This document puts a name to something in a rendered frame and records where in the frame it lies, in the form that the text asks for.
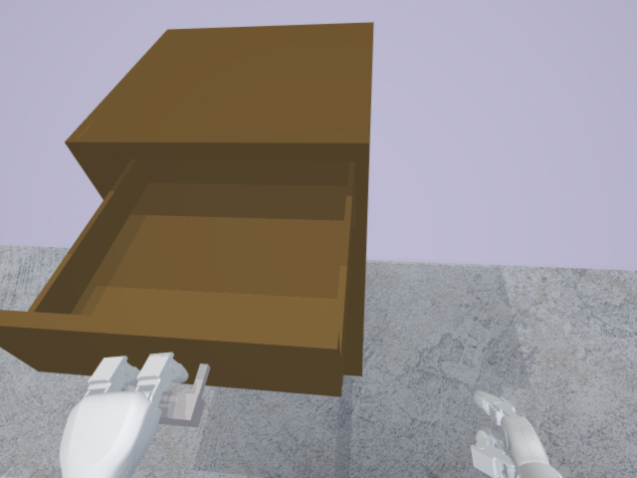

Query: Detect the robot left hand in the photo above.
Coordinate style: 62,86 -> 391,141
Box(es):
60,352 -> 188,478

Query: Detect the cabinet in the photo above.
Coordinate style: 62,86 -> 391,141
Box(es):
65,22 -> 373,376

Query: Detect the handle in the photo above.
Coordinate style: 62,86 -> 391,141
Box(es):
121,363 -> 210,427

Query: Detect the robot right hand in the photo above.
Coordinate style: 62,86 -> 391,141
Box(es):
471,391 -> 550,478

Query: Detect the drawer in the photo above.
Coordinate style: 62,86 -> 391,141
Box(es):
0,159 -> 355,397

